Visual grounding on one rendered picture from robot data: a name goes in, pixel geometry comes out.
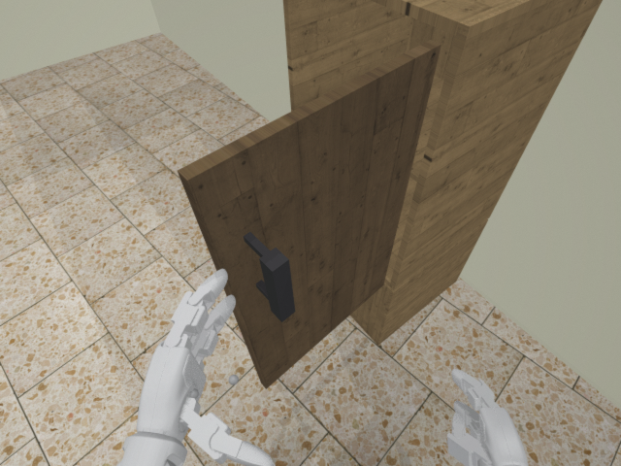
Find handle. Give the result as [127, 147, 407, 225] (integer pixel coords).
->
[244, 232, 295, 322]

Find robot left forearm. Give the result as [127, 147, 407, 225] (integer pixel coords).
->
[116, 432, 187, 466]

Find right robot hand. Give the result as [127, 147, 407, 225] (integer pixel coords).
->
[447, 369, 529, 466]

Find cupboard door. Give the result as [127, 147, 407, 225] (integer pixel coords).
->
[178, 40, 441, 389]

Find left robot hand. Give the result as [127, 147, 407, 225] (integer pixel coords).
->
[136, 269, 274, 466]

